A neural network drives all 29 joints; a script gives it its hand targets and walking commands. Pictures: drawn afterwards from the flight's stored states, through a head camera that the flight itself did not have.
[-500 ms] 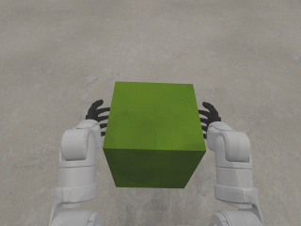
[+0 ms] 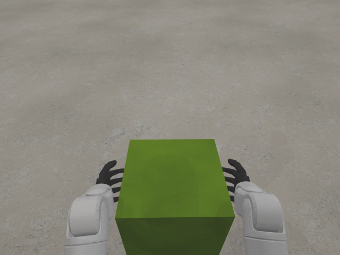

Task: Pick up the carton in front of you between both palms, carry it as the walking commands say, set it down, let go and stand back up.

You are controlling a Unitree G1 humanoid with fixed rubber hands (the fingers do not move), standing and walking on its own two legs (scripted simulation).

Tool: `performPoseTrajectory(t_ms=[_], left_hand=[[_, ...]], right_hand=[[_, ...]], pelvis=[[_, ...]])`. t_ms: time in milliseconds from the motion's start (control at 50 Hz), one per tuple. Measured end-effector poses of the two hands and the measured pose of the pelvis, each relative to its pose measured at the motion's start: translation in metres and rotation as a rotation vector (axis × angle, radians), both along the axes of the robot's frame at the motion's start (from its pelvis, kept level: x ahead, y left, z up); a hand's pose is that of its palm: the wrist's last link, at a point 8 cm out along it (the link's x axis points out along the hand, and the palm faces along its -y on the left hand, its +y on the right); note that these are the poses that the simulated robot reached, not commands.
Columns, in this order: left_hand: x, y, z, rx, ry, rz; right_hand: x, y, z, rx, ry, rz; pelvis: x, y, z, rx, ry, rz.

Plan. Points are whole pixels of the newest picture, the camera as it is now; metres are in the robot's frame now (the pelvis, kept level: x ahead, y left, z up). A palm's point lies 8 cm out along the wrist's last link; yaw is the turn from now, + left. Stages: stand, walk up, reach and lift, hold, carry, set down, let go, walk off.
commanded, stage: carry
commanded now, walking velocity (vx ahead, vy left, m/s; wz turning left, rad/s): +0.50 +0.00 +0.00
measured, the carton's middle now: (172, 203) +0.26 +0.00 -0.02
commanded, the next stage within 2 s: none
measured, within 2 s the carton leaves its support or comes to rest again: neither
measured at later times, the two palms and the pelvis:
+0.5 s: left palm (119, 99) +0.57 +0.17 +0.07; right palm (212, 102) +0.55 -0.13 +0.08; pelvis +0.30 +0.04 +0.00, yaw -4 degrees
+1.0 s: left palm (136, 66) +0.79 +0.14 +0.07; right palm (211, 67) +0.79 -0.16 +0.07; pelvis +0.53 +0.00 -0.01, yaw -1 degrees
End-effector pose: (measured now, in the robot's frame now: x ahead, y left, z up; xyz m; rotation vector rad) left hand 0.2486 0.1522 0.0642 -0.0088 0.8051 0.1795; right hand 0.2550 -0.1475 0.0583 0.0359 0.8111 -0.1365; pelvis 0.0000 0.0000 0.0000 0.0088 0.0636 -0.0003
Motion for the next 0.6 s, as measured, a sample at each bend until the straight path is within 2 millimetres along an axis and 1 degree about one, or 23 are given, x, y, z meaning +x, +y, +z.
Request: performPoseTrajectory(t_ms=[40, 100, 200, 260, 300, 320, 360, 440, 520, 600], left_hand=[[0.020, -0.001, 0.006, 0.000, -0.015, 0.000], [0.056, -0.002, 0.016, -0.002, -0.050, -0.008], [0.125, 0.004, 0.030, -0.013, -0.126, -0.028], [0.172, 0.013, 0.028, -0.027, -0.156, -0.035], [0.205, 0.020, 0.021, -0.040, -0.170, -0.039], [0.221, 0.023, 0.017, -0.048, -0.164, -0.040], [0.247, 0.026, 0.010, -0.051, -0.119, -0.052], [0.289, 0.024, 0.006, -0.063, -0.041, -0.068], [0.334, 0.020, 0.013, -0.058, -0.047, -0.089], [0.382, 0.014, 0.025, -0.056, -0.099, -0.076]], right_hand=[[0.020, -0.001, 0.006, -0.001, -0.015, 0.001], [0.053, -0.002, 0.016, -0.003, -0.050, -0.006], [0.116, 0.003, 0.032, -0.008, -0.126, -0.031], [0.160, 0.012, 0.034, -0.018, -0.156, -0.042], [0.192, 0.020, 0.030, -0.027, -0.170, -0.049], [0.206, 0.023, 0.028, -0.036, -0.163, -0.049], [0.229, 0.027, 0.022, -0.043, -0.119, -0.058], [0.262, 0.025, 0.017, -0.039, -0.041, -0.091], [0.303, 0.021, 0.025, -0.040, -0.046, -0.105], [0.355, 0.015, 0.036, -0.035, -0.099, -0.094]], pelvis=[[0.021, -0.001, 0.004, 0.007, 0.002, -0.003], [0.054, 0.000, 0.006, 0.011, 0.004, -0.008], [0.119, 0.010, 0.001, 0.003, 0.001, -0.012], [0.163, 0.021, -0.008, -0.006, -0.004, -0.021], [0.194, 0.029, -0.020, -0.003, -0.011, -0.036], [0.206, 0.032, -0.022, 0.010, -0.010, -0.043], [0.227, 0.038, -0.019, 0.010, -0.004, -0.055], [0.266, 0.044, -0.005, -0.011, 0.006, -0.065], [0.309, 0.043, 0.004, -0.023, 0.011, -0.058], [0.355, 0.034, 0.006, -0.026, 0.010, -0.052]])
